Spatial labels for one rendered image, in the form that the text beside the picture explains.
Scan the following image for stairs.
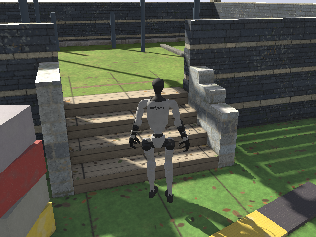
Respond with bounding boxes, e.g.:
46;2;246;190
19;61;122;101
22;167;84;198
64;93;219;194

